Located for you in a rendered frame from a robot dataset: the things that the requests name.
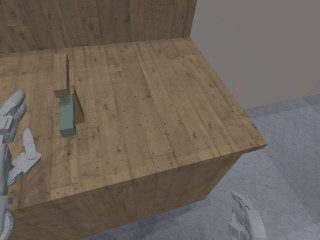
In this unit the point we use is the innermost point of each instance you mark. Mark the left robot forearm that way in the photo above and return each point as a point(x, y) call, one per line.
point(7, 218)

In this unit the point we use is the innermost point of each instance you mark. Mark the left robot hand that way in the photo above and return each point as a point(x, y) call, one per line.
point(11, 113)

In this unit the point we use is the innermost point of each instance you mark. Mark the right robot hand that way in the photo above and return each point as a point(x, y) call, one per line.
point(250, 224)

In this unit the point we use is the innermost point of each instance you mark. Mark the counter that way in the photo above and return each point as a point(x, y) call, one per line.
point(156, 127)

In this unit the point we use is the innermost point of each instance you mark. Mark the tap lever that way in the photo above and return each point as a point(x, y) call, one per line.
point(67, 125)

